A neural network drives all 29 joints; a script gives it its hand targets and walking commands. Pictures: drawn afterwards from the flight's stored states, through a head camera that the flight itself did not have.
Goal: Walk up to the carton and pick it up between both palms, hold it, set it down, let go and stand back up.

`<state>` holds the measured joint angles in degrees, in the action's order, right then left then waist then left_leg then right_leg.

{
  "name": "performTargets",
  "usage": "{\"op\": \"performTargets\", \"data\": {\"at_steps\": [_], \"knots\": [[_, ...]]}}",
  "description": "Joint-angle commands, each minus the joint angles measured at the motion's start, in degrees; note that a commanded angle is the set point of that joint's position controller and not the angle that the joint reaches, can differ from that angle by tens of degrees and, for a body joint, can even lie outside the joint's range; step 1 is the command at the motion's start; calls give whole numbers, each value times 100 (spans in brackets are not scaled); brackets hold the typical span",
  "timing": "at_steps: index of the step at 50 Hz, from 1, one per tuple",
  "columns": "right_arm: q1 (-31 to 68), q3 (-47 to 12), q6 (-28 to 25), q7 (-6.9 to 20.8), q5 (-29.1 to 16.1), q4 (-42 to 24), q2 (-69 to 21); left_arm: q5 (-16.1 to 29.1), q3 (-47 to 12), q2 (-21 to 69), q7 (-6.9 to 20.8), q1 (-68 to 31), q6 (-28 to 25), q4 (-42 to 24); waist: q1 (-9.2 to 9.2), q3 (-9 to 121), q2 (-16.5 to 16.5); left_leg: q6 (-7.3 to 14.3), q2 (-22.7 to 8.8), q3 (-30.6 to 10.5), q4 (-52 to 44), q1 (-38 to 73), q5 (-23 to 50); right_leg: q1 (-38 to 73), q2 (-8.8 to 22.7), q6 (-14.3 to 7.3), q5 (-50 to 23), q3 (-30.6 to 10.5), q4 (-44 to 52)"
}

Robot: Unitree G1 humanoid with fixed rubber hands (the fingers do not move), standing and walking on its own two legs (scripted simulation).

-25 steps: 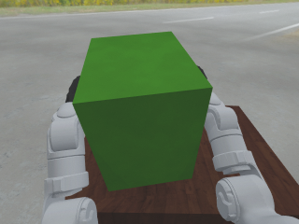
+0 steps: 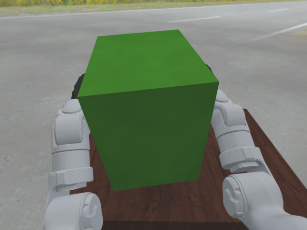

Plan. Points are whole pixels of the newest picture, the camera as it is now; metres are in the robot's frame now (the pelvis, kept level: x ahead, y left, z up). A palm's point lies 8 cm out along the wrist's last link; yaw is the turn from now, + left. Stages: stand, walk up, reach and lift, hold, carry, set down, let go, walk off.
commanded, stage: hold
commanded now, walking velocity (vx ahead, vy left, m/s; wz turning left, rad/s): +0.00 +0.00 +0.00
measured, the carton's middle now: (147, 106) +0.38 +0.02 +0.21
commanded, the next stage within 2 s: none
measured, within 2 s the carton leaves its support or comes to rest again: neither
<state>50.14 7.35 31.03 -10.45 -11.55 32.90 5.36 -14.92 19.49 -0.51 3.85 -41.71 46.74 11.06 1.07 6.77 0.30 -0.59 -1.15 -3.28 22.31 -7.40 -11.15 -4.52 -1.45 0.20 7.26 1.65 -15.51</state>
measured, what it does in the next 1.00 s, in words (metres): stands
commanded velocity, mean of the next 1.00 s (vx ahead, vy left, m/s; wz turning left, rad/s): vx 0.00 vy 0.00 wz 0.00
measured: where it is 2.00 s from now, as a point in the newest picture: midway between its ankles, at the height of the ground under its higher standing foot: outside the picture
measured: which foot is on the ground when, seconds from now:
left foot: down 0.00-1.00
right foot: down 0.00-1.00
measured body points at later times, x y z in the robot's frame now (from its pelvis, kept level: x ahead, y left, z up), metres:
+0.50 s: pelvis -0.01 +0.00 +0.00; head -0.10 +0.01 +0.44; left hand +0.35 +0.18 +0.25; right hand +0.38 -0.14 +0.27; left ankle +0.01 +0.12 -0.75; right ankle +0.02 -0.12 -0.75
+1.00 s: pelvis -0.01 +0.00 +0.00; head -0.09 +0.02 +0.44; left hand +0.34 +0.19 +0.24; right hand +0.38 -0.13 +0.26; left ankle +0.01 +0.12 -0.75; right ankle +0.02 -0.12 -0.75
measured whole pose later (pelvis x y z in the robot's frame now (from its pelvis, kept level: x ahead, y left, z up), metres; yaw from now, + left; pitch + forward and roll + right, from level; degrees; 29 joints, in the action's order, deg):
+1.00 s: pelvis -0.01 +0.00 +0.00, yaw +0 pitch -5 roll -2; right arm 48.7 6.4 31.8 -10.9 -12.1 30.6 4.8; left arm -15.4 18.8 -0.5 4.7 -38.9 48.4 6.9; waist 1.1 6.7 0.3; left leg -0.6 -1.1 -3.4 22.2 -6.9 -10.5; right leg -3.9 -1.4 0.1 6.5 1.8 -15.2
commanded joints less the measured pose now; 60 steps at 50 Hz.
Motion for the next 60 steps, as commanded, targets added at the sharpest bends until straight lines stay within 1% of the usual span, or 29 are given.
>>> {"op": "performTargets", "data": {"at_steps": [1,3,8,9,12,13,17,19,21,23,26,27,30,31,32,33,34,38,39,40,41,43,46,47,49,52,53,54,60], "knots": [[3092,-2261,-64,523,-1172,-2052,-3035,1013,-2722,2837,905,-3357,-251,-1606,690,2173,-327,-372,457,240,-263,805,2671,2158,-307,84,-2518,10,-276],[3099,-2279,-47,447,-1125,-2334,-2987,1033,-2813,2924,951,-2857,-156,-1496,730,2050,-310,-380,452,209,-251,760,2623,2191,-305,102,-2508,-7,-233],[3194,-2014,66,490,-968,-2056,-2976,1024,-2815,2824,980,-3700,-163,-1703,771,1707,-370,-310,435,315,-548,349,1420,1885,-243,25,-1277,-19,-113],[3173,-1927,49,506,-904,-1906,-2925,1082,-2905,2867,963,-3732,-183,-1619,866,1599,-415,-334,418,307,-553,335,1263,1839,-231,-8,-1198,-39,-87],[3569,-1847,-56,541,-850,-1974,-2994,1152,-2938,3017,934,-3743,-219,-1327,773,1465,-323,-295,390,272,-674,29,762,1744,-222,-27,-834,-1,-91],[3526,-1719,-17,563,-711,-1517,-3018,1064,-2736,2949,931,-3853,-227,-1002,780,1224,-304,-243,387,259,-793,-174,245,1667,-182,-26,-433,-13,-28],[3803,-1366,-111,699,-405,-1064,-2926,880,-2433,2844,953,-4136,-292,-287,695,778,-294,-70,261,266,-1217,-735,-848,1489,-225,-19,353,89,-73],[3718,-1315,-155,753,-330,-911,-2970,738,-2271,2838,985,-3964,-323,-200,659,745,-307,-16,176,292,-1307,-872,-1025,1649,-272,-19,352,105,-130],[3592,-1243,-94,832,-300,-299,-2984,700,-2129,2702,1003,-4245,-372,-9,617,581,-240,13,158,261,-1374,-985,-1189,1576,-273,-2,561,60,-116],[3741,-1185,-156,893,-336,-488,-3008,662,-1983,2751,1052,-4086,-375,178,537,774,-334,44,167,265,-1375,-1012,-1103,1615,-280,-32,471,46,-147],[4069,-1351,-288,877,-466,-765,-3081,792,-2161,2784,990,-4379,-464,-119,522,1242,-197,-45,190,274,-1152,-597,-264,1727,-263,-42,-127,-6,-140],[3869,-1494,-267,849,-554,-743,-3153,796,-2137,2858,982,-4180,-437,-150,522,1321,-193,-108,272,295,-980,-293,241,1628,-245,-68,-391,-11,-101],[3606,-1649,-192,767,-614,-718,-3172,638,-2006,2690,996,-3950,-400,-265,442,1293,-124,-118,381,335,-814,14,719,1606,-202,-18,-586,1,-25],[3741,-1809,-285,726,-715,-1226,-3161,785,-2245,2835,974,-3862,-389,-519,455,1722,-108,-166,353,330,-710,202,1011,1753,-263,-23,-889,2,-67],[3578,-1855,-229,698,-808,-1302,-3152,845,-2325,2870,954,-3664,-374,-626,606,1796,-213,-188,375,291,-600,335,1406,1902,-230,-12,-1390,-31,-127],[3592,-2002,-209,676,-973,-1414,-3108,872,-2404,2818,938,-3745,-375,-951,533,2118,-212,-228,365,288,-490,489,1739,2010,-281,31,-1579,-30,-156],[3431,-1925,-172,637,-945,-1396,-3043,904,-2453,2909,934,-3647,-342,-810,702,1879,-330,-277,407,270,-485,504,1847,1922,-260,17,-1695,-19,-132],[3335,-2202,-106,537,-1077,-1876,-3050,977,-2577,2837,956,-3391,-273,-1232,658,1994,-164,-312,397,210,-340,631,2200,2040,-299,77,-2002,16,-200],[3248,-2218,-59,506,-1102,-1878,-3001,941,-2592,2845,953,-3298,-234,-1319,685,1899,-311,-318,433,227,-328,660,2238,2068,-287,89,-2088,22,-207],[3325,-2239,-78,502,-1103,-1903,-2982,902,-2558,2790,964,-3248,-211,-1208,650,1862,-185,-309,440,231,-350,593,2147,2027,-278,99,-2065,-3,-193],[3203,-2167,-37,483,-1114,-1923,-2888,907,-2662,2867,979,-3203,-154,-1350,711,1782,-383,-369,416,237,-361,621,2215,2008,-287,70,-2077,14,-214],[3213,-2058,60,491,-1016,-1799,-2866,852,-2490,2673,1021,-3342,-152,-1133,682,1583,-161,-266,423,253,-478,507,1735,1878,-241,73,-1582,16,-156],[3500,-1992,-33,515,-965,-1895,-3120,987,-2703,2863,999,-3839,-203,-1373,724,1672,-340,-281,415,299,-594,242,1155,1858,-241,27,-1173,-20,-131],[3500,-1822,-25,544,-868,-1583,-3034,955,-2658,2787,994,-4005,-221,-1249,698,1423,-319,-249,416,312,-716,0,627,1736,-206,22,-662,-8,-65],[3763,-1740,-92,593,-795,-1544,-3076,1012,-2730,2844,971,-4111,-272,-1033,683,1379,-287,-210,369,294,-764,-47,484,1597,-209,11,-568,-18,-70],[3780,-1354,-75,656,-485,-899,-2998,862,-2366,2725,998,-4275,-301,-309,663,774,-217,-130,322,306,-1070,-515,-568,1352,-176,-16,360,52,14],[3840,-1377,-112,690,-474,-821,-3073,788,-2292,2693,1013,-4241,-313,-197,606,792,-214,-110,315,313,-1074,-618,-554,1429,-198,-30,287,14,-34],[3742,-1386,-156,729,-482,-778,-3164,845,-2405,2758,1013,-4367,-359,-506,676,993,-303,-96,251,275,-1130,-654,-579,1661,-242,-14,160,60,-155],[3789,-1370,-164,813,-491,-569,-3011,681,-2046,2697,996,-4093,-385,36,522,844,-256,-77,274,295,-1093,-558,-395,1494,-223,-37,122,12,-31]]}}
